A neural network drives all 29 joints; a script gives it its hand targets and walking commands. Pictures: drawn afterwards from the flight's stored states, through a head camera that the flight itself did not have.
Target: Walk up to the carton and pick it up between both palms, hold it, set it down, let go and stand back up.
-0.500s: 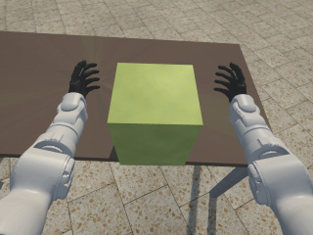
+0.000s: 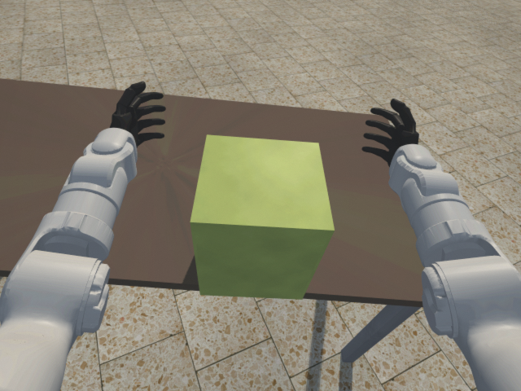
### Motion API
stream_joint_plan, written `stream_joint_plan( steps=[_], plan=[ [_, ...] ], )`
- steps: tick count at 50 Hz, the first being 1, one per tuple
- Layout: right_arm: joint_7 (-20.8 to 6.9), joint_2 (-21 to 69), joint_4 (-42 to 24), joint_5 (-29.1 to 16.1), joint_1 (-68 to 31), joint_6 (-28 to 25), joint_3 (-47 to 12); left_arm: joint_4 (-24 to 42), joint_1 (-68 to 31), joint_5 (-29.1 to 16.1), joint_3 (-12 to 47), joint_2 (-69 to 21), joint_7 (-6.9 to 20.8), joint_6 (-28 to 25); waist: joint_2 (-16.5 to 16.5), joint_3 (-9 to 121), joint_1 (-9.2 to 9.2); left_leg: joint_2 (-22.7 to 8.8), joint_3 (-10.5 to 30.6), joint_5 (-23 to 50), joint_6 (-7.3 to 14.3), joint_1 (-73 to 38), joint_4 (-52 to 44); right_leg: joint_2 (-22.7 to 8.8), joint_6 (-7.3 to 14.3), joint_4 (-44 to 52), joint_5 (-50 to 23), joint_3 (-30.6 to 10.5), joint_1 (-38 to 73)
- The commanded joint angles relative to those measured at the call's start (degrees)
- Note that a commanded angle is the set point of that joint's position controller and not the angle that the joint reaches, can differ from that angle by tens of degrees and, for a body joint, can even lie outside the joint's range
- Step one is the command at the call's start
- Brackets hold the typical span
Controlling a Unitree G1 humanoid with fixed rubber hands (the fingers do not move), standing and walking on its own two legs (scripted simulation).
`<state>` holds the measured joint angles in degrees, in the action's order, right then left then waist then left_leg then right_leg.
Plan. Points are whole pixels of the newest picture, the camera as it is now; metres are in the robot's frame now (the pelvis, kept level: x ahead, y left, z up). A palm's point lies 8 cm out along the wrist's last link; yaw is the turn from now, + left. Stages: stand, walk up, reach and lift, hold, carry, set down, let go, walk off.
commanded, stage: set down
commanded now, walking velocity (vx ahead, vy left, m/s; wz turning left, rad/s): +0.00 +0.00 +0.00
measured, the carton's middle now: (257, 221) +0.44 -0.01 -0.02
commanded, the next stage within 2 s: none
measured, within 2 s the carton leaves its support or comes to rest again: neither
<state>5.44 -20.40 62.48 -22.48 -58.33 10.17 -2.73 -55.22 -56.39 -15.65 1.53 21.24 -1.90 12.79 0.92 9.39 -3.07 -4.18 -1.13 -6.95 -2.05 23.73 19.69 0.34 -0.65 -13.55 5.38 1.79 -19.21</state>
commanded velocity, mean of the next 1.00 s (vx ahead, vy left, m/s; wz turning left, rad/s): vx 0.00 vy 0.00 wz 0.00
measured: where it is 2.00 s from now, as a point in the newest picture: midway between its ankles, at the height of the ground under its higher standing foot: outside the picture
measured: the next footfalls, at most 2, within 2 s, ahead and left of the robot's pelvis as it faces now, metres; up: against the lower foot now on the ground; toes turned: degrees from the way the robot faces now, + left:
none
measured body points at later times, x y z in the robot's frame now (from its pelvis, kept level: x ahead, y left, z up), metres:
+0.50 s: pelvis +0.00 +0.00 +0.00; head +0.02 +0.01 +0.45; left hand +0.40 +0.20 +0.08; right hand +0.39 -0.22 +0.08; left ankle +0.02 +0.14 -0.75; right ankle +0.00 -0.13 -0.75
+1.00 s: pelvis +0.01 +0.01 +0.00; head +0.02 +0.02 +0.45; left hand +0.32 +0.21 +0.00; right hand +0.31 -0.22 +0.01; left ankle +0.02 +0.14 -0.75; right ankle +0.00 -0.13 -0.75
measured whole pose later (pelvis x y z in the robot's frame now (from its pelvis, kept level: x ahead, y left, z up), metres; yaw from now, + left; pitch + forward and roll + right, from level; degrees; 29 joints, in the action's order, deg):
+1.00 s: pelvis +0.01 +0.01 +0.00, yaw -1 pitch +5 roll -1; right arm 1.6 -11.9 42.1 -13.3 -11.9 -12.6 0.9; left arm -44.0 -10.7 -12.2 2.7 12.7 -1.5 -17.7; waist 0.6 5.0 -0.7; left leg -3.5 -3.1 -9.0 -1.8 14.2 18.7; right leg -0.4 -1.1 -14.3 7.7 0.0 -11.2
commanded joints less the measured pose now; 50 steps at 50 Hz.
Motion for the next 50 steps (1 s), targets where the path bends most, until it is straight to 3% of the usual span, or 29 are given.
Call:
stream_joint_plan(
  steps=[1,8,15,19,27,32,38,50],
  plan=[
    [0.26,-8.02,-10.38,0.49,-14.25,-1.58,2.05,10.44,-17.59,2.71,-3.29,5.04,1.21,-1.25,-3.41,23.36,-0.37,5.08,0.27,21.87,-1.05,-26.65,2.98,3.11,-0.26,1.1,-17.24,1.63,6.82],
    [0.12,-5.29,-22.16,3.81,-1.4,-7.36,5.02,20.35,-5.46,6.41,-6.42,2.45,2.87,-7.29,-3.79,20.84,0.02,5.88,-0.55,22.81,-1.5,-28.25,1.41,3.78,0.53,1.53,-18.96,1.57,10.59],
    [-0.96,-5.31,-33.36,6.82,-1.52,-11.45,7.58,30.56,-4.21,2.7,-5.45,3.83,0.5,-11.04,-3.5,26.29,0.72,5.65,-1.57,18.45,-2.15,-29.3,1.85,4.7,0.11,0.04,-15.17,2.18,7.5],
    [-0.72,-3.57,-31.15,6.57,3.43,-11.7,5.99,27.83,0.7,2.05,-5.3,3.46,0.76,-12.01,-1.92,25.09,1.02,5.63,-2.08,17.06,-1.07,-26.92,2.01,3.89,-0.55,-0.68,-14.75,1.22,8.79],
    [0.18,0.48,-26.53,6.91,15.31,-13.97,4.75,19.07,11.89,5.38,-6.13,0.75,3.07,-15.89,-0.22,13.99,1.44,6.06,-2.04,13.3,-0.84,-24.66,0.08,2.27,-0.64,1.75,-9.98,0.31,10.61],
    [-0.64,1.19,-29.44,8.39,19.43,-16.57,6.41,20.4,15.0,5.32,-4.67,-0.17,2.5,-19.85,-1.6,11.36,1.63,5.69,-2.11,11.17,-1.64,-25.26,-0.72,2.37,0.1,2.43,-6.5,0.67,8.92],
    [-2.3,0.45,-32.69,8.99,23.41,-20.06,7.24,23.66,19.14,3.23,-1.89,-0.79,0.78,-25.59,-3.15,13.09,1.8,5.24,-2.1,11.64,-2.42,-24.87,-0.38,2.93,0.72,1.06,-8.22,0.54,8.57],
    [-4.17,2.09,-28.44,9.72,36.73,-27.72,5.16,18.15,33.93,3.98,-0.58,-3.88,0.38,-35.99,-1.48,9.67,2.24,5.13,-2.21,13.41,-2.89,-22.39,0.41,2.49,1.08,-0.05,-9.47,-1.88,8.4]
  ],
)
